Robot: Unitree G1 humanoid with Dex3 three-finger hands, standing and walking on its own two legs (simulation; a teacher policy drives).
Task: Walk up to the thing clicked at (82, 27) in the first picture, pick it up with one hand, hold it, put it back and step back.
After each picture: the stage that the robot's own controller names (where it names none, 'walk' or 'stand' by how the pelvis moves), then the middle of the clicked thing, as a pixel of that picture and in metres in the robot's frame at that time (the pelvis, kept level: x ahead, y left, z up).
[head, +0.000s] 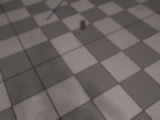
stand; (82, 25) +1.70 +0.00 -0.72
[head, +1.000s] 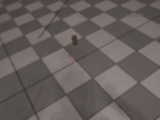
walk; (74, 40) +1.55 +0.22 -0.70
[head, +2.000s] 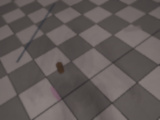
walk; (60, 67) +1.00 +0.34 -0.72
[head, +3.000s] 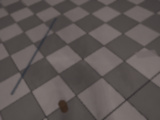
walk; (63, 106) +0.60 +0.26 -0.72
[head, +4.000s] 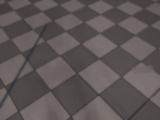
stand; out of the picture +0.40 +0.21 -0.71
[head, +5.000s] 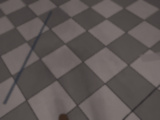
walk; (64, 119) +0.40 +0.20 -0.72
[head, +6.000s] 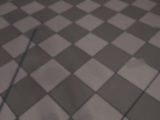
stand; out of the picture +0.40 +0.21 -0.71
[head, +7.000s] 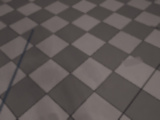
stand; out of the picture +0.41 +0.21 -0.73
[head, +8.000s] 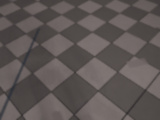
stand; out of the picture +0.43 +0.18 -0.73
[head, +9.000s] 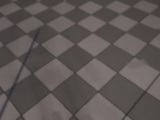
stand; out of the picture +0.43 +0.18 -0.73
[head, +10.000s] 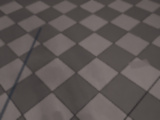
go down; out of the picture +0.42 +0.18 -0.73
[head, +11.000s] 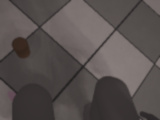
go down; (21, 48) +0.52 +0.20 -0.33
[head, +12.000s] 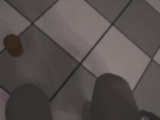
approach; (14, 46) +0.51 +0.22 -0.30
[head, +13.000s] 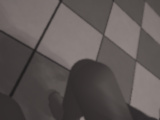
close in; out of the picture +0.49 +0.27 -0.23
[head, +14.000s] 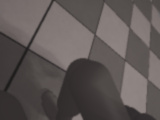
close; out of the picture +0.49 +0.28 -0.24
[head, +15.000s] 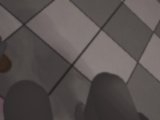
lift; (1, 63) +0.41 +0.25 -0.24
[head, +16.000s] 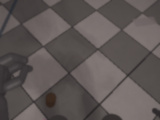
lift; (50, 100) +0.41 +0.19 -0.54
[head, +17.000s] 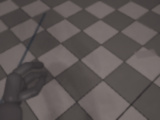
hold; out of the picture +0.37 +0.20 -0.67
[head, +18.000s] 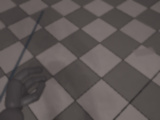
hold; out of the picture +0.38 +0.20 -0.67
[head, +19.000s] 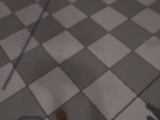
stand; (61, 116) +0.39 +0.18 -0.61
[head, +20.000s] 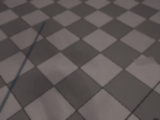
stand; out of the picture +0.36 +0.18 -0.66
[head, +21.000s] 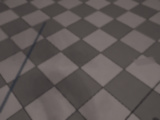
stand; out of the picture +0.37 +0.18 -0.66
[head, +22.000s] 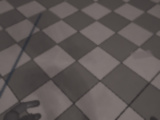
hold; out of the picture +0.38 +0.19 -0.65
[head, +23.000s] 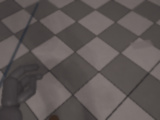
close; out of the picture +0.38 +0.20 -0.65
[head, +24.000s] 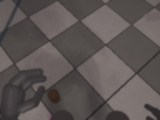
close; (54, 96) +0.41 +0.20 -0.52
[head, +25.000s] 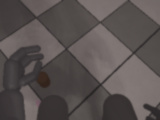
hold; (43, 80) +0.43 +0.21 -0.42
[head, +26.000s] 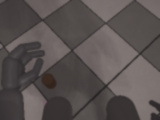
close; (49, 81) +0.42 +0.21 -0.43
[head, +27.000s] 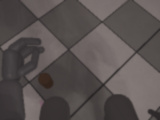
close; (46, 81) +0.43 +0.21 -0.42
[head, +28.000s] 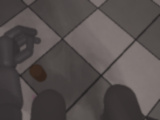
hold; (38, 73) +0.44 +0.21 -0.36
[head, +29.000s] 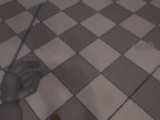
close; out of the picture +0.39 +0.19 -0.63
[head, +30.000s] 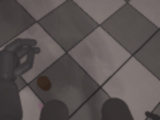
hold; (44, 83) +0.41 +0.21 -0.45
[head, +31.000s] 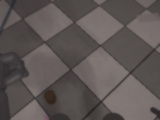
crouch; (50, 97) +0.41 +0.19 -0.53
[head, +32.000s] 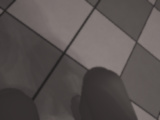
crouch; out of the picture +0.43 +0.25 -0.27
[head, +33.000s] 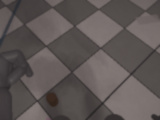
hold; (52, 99) +0.42 +0.20 -0.54
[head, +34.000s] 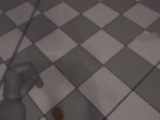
hold; (58, 114) +0.40 +0.19 -0.61
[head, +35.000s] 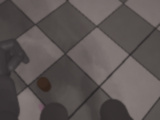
crouch; (44, 84) +0.42 +0.20 -0.47
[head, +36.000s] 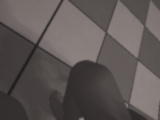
lower; out of the picture +0.42 +0.28 -0.24
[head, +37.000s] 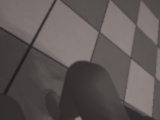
lower; out of the picture +0.42 +0.29 -0.24
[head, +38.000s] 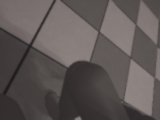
lower; out of the picture +0.41 +0.30 -0.25
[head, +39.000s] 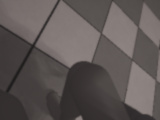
stand; out of the picture +0.41 +0.29 -0.25
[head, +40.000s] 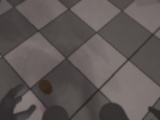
walk; (46, 87) +0.44 +0.21 -0.50
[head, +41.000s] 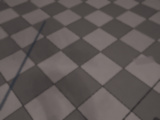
stand; out of the picture +0.38 +0.18 -0.66
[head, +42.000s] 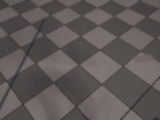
withdraw; out of the picture +0.39 +0.18 -0.65
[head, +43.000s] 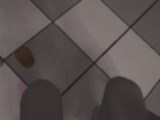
lower; (25, 58) +0.46 +0.23 -0.29
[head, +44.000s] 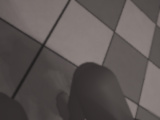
hold; out of the picture +0.43 +0.28 -0.24
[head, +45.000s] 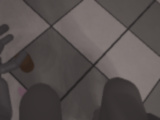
lower; (25, 62) +0.46 +0.24 -0.29
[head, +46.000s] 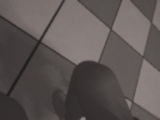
stand; out of the picture +0.45 +0.26 -0.24
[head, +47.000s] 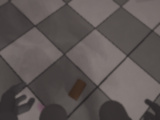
stand; (77, 89) +0.41 +0.01 -0.49
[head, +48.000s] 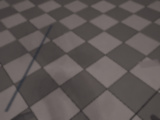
hold; out of the picture +0.20 -0.22 -0.69
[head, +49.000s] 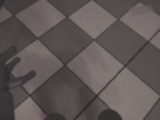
withdraw; out of the picture +0.11 -0.40 -0.55
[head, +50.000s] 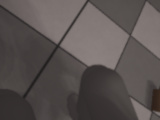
hold; (158, 100) +0.14 -0.58 -0.28
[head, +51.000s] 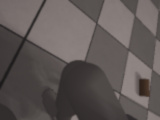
stand; (144, 87) +0.13 -0.77 -0.29
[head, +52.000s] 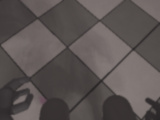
walk; out of the picture -0.20 -0.92 -0.46
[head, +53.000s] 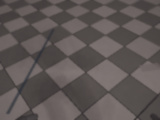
hold; out of the picture -0.46 -1.08 -0.69
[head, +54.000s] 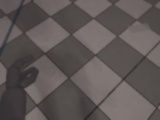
withdraw; out of the picture -0.50 -1.25 -0.65
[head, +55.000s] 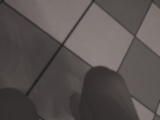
lower; out of the picture -0.32 -1.49 -0.29
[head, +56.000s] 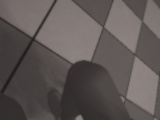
lower; out of the picture -0.22 -1.71 -0.28
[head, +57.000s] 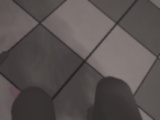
stand; out of the picture -0.55 -1.82 -0.32
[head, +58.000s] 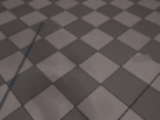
stand; out of the picture -1.00 -1.89 -0.67
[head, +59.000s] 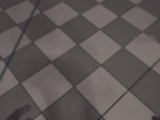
withdraw; out of the picture -1.11 -2.03 -0.66
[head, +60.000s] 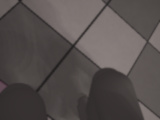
lower; out of the picture -0.80 -2.33 -0.29
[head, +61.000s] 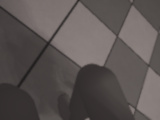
stand; out of the picture -0.62 -2.59 -0.29
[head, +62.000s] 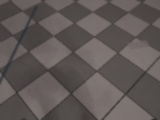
stand; out of the picture -1.43 -2.49 -0.65
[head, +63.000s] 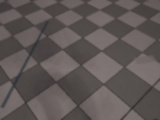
stand; out of the picture -1.57 -2.63 -0.68
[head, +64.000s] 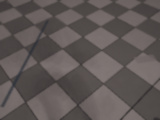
stand; out of the picture -1.69 -2.77 -0.68
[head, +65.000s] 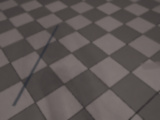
stand; out of the picture -1.76 -2.95 -0.74
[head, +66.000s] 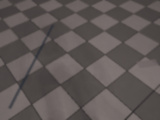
stand; out of the picture -1.86 -3.09 -0.75
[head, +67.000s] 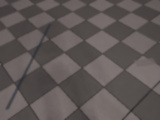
walk; out of the picture -1.93 -3.26 -0.75
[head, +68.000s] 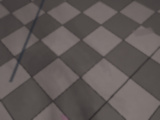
walk; out of the picture -1.64 -3.59 -0.73
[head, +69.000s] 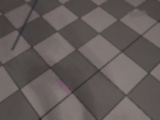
walk; out of the picture -1.68 -3.60 -0.72
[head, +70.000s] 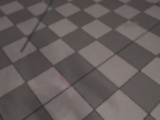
stand; out of the picture -1.55 -3.69 -0.73
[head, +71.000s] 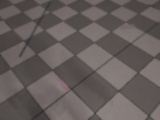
stand; out of the picture -1.62 -3.88 -0.75
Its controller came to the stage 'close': yes
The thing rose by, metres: 0.08
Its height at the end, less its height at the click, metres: -0.02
